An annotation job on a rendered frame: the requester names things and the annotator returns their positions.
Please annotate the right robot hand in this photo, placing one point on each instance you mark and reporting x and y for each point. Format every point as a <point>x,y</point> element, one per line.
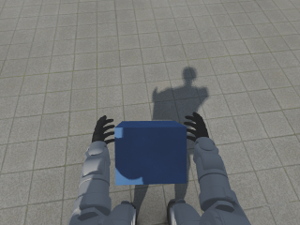
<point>200,126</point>

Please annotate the robot thigh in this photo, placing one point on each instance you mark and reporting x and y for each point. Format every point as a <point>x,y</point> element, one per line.
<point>123,214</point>
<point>184,214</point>

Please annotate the left robot hand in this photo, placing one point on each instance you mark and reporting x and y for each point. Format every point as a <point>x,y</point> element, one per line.
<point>99,130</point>

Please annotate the robot right forearm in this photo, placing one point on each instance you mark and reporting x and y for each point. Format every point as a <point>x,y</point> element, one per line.
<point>213,179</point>

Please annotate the left robot upper arm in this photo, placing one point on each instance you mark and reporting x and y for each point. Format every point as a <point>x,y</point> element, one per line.
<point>97,220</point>

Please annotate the robot right thigh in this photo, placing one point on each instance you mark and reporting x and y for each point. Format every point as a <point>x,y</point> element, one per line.
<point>184,214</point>

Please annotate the right robot upper arm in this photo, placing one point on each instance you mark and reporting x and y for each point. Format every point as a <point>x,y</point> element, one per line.
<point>215,216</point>

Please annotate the robot left forearm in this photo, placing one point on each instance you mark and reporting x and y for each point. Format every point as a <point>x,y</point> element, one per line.
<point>94,186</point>

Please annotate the robot left thigh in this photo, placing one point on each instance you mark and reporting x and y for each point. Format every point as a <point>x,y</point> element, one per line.
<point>123,214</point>

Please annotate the carton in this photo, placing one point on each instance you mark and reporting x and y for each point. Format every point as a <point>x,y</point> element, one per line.
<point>150,153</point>

